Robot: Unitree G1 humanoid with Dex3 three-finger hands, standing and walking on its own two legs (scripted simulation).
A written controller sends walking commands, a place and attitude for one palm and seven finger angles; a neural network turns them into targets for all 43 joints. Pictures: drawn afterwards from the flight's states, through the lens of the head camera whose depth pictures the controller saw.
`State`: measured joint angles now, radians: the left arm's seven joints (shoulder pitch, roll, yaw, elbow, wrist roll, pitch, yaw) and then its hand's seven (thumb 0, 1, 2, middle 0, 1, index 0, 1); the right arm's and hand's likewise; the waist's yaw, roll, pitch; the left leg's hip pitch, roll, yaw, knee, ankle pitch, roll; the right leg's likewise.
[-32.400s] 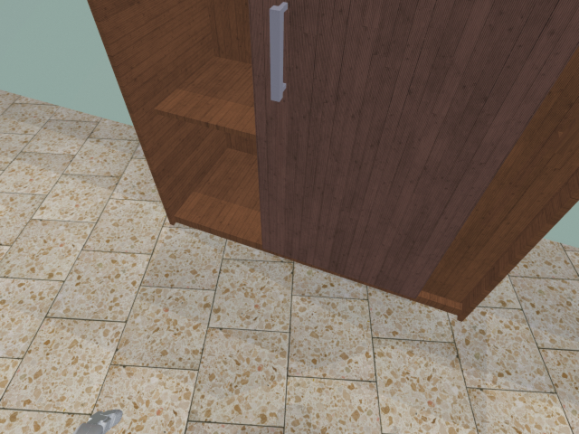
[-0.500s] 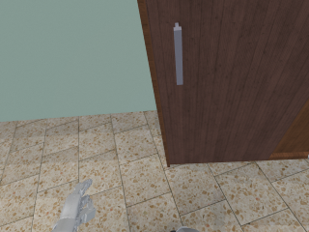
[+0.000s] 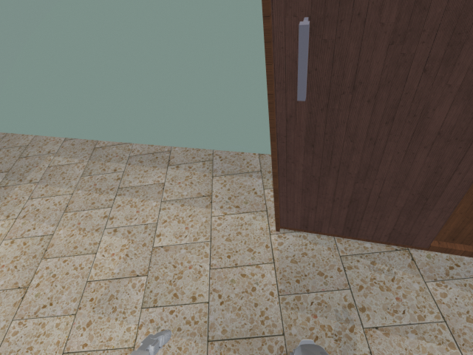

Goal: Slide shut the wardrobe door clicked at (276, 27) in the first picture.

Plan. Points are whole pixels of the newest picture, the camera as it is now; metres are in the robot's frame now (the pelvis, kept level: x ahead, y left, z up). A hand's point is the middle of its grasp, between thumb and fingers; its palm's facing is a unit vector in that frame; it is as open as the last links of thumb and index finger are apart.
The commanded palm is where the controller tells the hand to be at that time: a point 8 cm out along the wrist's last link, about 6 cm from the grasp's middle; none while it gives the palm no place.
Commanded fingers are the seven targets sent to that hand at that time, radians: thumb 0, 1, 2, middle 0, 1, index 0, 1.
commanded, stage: stop stepping back and stand still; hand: right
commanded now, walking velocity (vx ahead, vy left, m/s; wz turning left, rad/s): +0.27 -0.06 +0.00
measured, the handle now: (303, 61) +0.78 -0.13 +0.13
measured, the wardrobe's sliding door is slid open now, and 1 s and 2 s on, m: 0.00 0.00 0.00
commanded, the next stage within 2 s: let the arm hang, fingers relaxed in 0.60 s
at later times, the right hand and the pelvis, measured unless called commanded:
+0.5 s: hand out of the picture +0.10 -0.32 +0.20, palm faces +0.54 +0.71 -0.45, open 7.4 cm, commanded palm +0.04 -0.35 +0.19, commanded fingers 0.00 -0.90 -0.90 0.20 0.30 0.20 0.30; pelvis -0.06 -0.04 +0.01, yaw -7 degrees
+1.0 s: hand out of the picture +0.01 -0.22 -0.15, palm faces +0.20 +0.96 -0.18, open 7.0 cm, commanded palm none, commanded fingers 0.00 -0.90 -0.90 0.20 0.30 0.20 0.30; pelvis -0.05 -0.04 +0.00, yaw -12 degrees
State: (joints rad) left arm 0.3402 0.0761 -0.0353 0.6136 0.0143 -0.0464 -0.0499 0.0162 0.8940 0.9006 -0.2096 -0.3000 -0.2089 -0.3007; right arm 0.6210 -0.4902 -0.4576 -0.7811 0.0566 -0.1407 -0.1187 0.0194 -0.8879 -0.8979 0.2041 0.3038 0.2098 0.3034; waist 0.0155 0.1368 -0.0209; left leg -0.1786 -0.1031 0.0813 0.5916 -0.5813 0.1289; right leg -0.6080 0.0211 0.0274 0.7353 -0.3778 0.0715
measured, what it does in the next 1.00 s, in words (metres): steps on the spot: right foot, then right foot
